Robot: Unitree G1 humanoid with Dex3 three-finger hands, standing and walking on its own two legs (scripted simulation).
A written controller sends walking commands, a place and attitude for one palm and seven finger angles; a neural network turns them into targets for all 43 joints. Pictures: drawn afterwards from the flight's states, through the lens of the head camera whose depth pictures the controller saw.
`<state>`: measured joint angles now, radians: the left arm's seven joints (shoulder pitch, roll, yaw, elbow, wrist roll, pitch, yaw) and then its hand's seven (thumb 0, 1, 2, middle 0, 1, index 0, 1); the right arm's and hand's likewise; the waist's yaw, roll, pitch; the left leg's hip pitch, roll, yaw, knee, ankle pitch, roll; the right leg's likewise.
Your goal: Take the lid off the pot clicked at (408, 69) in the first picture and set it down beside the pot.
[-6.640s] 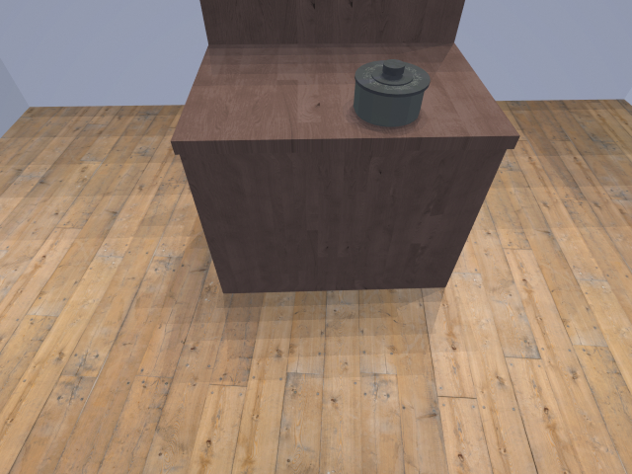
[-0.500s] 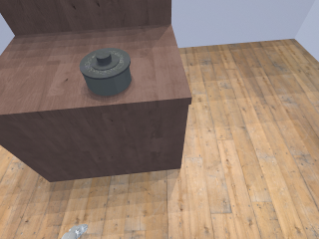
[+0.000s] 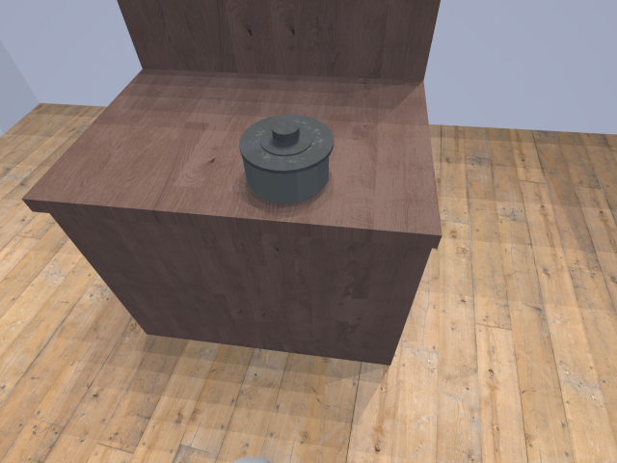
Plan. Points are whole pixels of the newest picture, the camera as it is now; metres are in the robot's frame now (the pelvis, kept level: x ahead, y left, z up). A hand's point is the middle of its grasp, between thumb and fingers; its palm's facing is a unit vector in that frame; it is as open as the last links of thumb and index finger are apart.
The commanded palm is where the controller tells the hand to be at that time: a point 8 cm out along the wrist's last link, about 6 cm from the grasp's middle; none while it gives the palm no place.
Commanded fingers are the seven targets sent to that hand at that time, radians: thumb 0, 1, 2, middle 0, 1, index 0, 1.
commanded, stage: take the last steps up to it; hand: left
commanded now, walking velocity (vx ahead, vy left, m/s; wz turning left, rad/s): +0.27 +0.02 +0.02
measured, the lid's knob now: (285, 130) +0.69 +0.13 +0.05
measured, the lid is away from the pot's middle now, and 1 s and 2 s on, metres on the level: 0.00 0.00 0.00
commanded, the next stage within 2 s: come to a stop and stand still in 0.38 s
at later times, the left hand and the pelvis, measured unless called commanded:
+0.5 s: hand (193, 393) +0.24 +0.23 -0.17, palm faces +0.01 -0.98 -0.19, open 7.3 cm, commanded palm none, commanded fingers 0.00 0.90 0.90 -0.20 -0.30 -0.20 -0.30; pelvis +0.15 +0.05 -0.01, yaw +0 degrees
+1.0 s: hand (164, 389) +0.25 +0.30 -0.19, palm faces +0.02 -0.97 -0.25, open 7.3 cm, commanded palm none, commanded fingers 0.00 0.90 0.90 -0.20 -0.30 -0.20 -0.30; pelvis +0.17 +0.10 -0.03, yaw -2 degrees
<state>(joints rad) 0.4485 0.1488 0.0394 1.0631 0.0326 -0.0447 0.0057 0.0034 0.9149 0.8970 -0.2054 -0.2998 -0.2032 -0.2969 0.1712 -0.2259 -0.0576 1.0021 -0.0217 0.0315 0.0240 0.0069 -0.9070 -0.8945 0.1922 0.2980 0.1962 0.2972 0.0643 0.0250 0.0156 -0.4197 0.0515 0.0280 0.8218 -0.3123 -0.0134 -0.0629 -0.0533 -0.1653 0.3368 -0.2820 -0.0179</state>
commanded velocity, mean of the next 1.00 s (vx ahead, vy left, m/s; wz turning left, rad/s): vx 0.02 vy -0.02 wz -0.01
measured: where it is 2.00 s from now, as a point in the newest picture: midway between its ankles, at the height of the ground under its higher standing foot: outside the picture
